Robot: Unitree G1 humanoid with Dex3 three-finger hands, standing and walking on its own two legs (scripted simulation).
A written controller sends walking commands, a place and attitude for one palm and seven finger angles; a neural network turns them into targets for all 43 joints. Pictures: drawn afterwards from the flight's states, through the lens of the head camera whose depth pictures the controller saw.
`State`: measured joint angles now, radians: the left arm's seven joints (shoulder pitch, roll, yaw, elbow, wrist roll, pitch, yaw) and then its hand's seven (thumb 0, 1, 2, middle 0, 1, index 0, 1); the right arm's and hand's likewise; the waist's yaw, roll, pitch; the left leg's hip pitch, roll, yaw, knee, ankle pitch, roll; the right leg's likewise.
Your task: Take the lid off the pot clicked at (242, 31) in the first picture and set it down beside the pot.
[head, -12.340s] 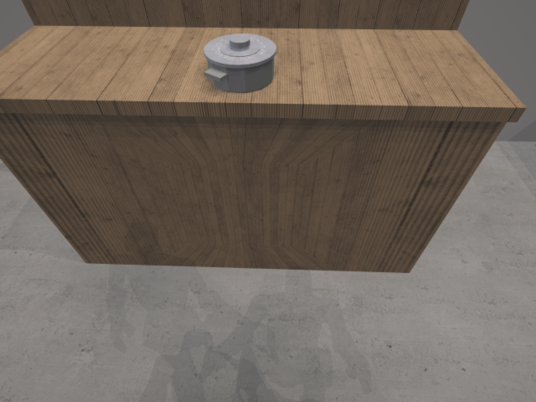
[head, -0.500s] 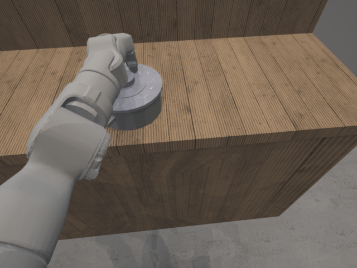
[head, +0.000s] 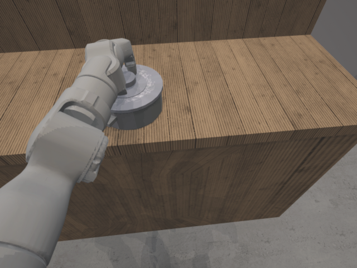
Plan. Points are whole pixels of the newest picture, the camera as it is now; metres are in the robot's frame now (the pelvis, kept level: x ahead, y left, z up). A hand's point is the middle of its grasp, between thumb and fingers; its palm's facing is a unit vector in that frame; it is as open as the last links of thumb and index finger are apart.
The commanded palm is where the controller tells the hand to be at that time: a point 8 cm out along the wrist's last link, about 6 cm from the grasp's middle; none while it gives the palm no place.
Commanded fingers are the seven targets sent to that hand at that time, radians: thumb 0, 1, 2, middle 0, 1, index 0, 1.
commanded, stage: close the fingers and squeeze the knob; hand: left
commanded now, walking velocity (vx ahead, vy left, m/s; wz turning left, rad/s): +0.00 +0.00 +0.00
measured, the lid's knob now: (125, 79) +0.52 +0.08 +0.15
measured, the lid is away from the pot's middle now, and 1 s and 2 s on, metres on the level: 0.00 0.00 0.02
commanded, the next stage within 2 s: lift the lid straight up in 1.22 s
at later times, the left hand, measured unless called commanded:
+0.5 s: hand (115, 78) +0.50 +0.10 +0.18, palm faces -0.37 -0.08 -0.92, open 8.7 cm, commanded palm +0.50 +0.09 +0.22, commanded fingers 0.00 0.29 0.82 -0.65 -1.08 -0.65 -1.08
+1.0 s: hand (116, 80) +0.49 +0.09 +0.18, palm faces -0.39 -0.07 -0.92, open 8.6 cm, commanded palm +0.50 +0.09 +0.22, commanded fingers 0.00 0.52 0.92 -0.84 -1.15 -0.58 -1.04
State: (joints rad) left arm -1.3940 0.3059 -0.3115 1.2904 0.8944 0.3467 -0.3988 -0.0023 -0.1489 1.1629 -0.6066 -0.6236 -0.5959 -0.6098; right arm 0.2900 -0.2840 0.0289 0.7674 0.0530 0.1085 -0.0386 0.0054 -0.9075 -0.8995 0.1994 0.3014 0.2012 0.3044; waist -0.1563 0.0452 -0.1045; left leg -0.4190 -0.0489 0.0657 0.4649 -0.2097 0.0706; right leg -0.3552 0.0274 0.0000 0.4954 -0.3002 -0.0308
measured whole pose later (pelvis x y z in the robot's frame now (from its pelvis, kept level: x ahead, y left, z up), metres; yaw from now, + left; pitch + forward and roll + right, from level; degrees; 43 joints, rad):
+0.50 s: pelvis +0.01 +0.01 +0.00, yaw +0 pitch +9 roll +0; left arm -1.33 0.31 -0.33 1.19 0.89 0.33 -0.40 0.00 0.15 0.88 -0.56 -1.03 -0.50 -0.99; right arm 0.30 -0.28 0.01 0.76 0.05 0.11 -0.02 0.01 -0.91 -0.90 0.20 0.30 0.20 0.30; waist -0.14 0.05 -0.11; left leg -0.40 -0.06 0.07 0.45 -0.22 0.08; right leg -0.34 0.02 0.00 0.48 -0.31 -0.02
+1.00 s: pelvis +0.00 +0.00 +0.00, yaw +1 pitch +10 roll +0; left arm -1.38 0.29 -0.36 1.27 0.88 0.35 -0.40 0.03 0.25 0.81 -0.74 -1.11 -0.44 -0.98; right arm 0.30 -0.29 0.01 0.79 0.05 0.10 -0.03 0.01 -0.91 -0.90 0.20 0.30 0.20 0.30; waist -0.14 0.04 -0.11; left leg -0.42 -0.06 0.05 0.46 -0.21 0.07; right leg -0.35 0.02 -0.01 0.49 -0.31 -0.03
